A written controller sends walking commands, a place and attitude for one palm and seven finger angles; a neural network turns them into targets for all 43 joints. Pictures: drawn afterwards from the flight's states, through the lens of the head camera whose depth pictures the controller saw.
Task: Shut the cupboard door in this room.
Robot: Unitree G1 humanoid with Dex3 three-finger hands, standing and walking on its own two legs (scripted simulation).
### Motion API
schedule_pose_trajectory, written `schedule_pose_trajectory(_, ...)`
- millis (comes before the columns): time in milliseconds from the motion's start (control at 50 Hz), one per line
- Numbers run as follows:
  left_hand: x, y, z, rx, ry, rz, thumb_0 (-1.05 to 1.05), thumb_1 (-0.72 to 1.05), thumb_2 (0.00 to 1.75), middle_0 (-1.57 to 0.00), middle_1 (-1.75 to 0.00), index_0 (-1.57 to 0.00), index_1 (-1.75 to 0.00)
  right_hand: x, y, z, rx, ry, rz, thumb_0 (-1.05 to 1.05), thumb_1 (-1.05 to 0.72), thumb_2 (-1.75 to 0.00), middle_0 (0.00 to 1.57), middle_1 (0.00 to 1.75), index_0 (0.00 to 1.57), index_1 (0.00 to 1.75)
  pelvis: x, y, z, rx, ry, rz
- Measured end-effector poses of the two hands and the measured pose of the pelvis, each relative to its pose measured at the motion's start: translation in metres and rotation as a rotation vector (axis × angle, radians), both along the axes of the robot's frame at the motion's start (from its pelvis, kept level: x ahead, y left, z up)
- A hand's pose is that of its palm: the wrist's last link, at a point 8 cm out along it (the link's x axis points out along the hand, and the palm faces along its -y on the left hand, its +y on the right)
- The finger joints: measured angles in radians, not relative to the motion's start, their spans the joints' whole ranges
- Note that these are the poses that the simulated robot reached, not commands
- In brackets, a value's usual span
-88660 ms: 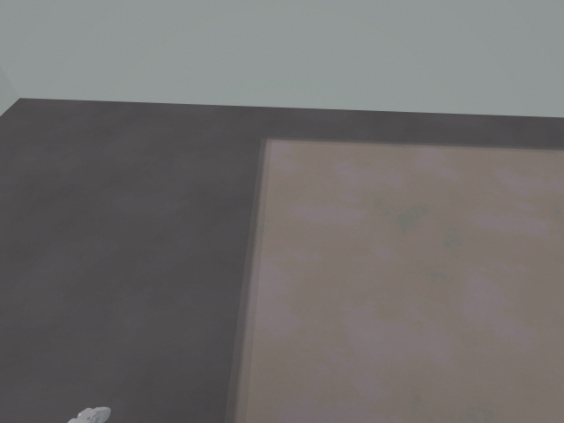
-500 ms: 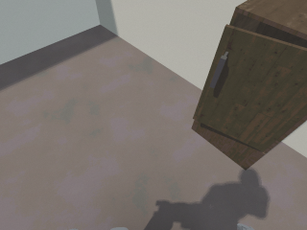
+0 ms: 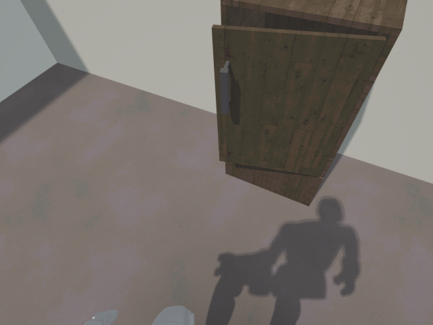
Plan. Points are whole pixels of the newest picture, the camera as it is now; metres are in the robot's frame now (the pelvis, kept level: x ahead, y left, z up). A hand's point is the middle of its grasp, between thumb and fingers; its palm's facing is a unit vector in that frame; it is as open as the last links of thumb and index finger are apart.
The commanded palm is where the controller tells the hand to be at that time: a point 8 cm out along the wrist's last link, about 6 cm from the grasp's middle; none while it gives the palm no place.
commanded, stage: turn to face it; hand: left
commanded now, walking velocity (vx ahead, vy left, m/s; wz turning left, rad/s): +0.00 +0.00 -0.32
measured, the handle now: (226, 88) +0.76 +0.01 -0.05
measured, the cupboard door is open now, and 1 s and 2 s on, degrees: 14 14 14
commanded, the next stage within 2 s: take the last steps up to it in 0.24 s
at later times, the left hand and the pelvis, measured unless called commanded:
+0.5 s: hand out of the picture +0.14 +0.19 -0.16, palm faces -0.17 -0.96 -0.22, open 7.4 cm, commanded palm none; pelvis +0.03 +0.00 +0.00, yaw -11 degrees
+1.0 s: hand (165, 310) +0.17 +0.14 -0.19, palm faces -0.21 -0.97 -0.13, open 7.4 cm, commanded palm none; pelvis +0.16 -0.03 -0.01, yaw -15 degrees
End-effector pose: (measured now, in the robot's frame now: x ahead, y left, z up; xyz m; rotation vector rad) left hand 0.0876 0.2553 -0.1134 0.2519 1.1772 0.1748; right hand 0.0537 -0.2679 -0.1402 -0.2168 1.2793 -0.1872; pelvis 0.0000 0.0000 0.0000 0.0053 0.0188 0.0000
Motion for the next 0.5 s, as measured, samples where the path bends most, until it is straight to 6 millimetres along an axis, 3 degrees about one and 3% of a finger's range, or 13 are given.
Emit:
schedule_pose_trajectory(120,0.005,-0.005,-0.007,-0.04,0.036,-0.031,0.01,0.91,0.9,-0.2,-0.3,-0.2,-0.3,0.013,0.01,0.014,0.001,-0.057,-0.031,0.01,-0.91,-0.9,0.19,0.3,0.19,0.3,0.009,0.006,0.005,0.005,0.007,-0.047)
schedule_pose_trajectory(240,0.017,0.009,-0.031,-0.08,0.059,-0.042,0.01,0.91,0.9,-0.2,-0.3,-0.2,-0.3,0.016,0.033,0.017,-0.027,-0.098,-0.05,0.01,-0.91,-0.9,0.19,0.3,0.19,0.3,0.021,0.022,-0.005,-0.015,0.006,-0.099)
schedule_pose_trajectory(380,0.034,0.008,-0.022,-0.078,0.079,-0.087,0.01,0.91,0.9,-0.2,-0.3,-0.2,-0.3,-0.011,0.048,0.021,-0.005,-0.04,-0.091,0.01,-0.9,-0.9,0.2,0.3,0.2,0.3,0.023,0.021,0.005,-0.025,0.0,-0.148)
schedule_pose_trajectory(500,0.051,-0.015,-0.014,-0.065,0.079,-0.159,0.01,0.91,0.9,-0.2,-0.3,-0.2,-0.3,-0.043,0.036,0.007,0.042,0.017,-0.176,0.01,-0.9,-0.9,0.2,0.3,0.2,0.3,0.029,0.004,0.004,-0.026,0.0,-0.188)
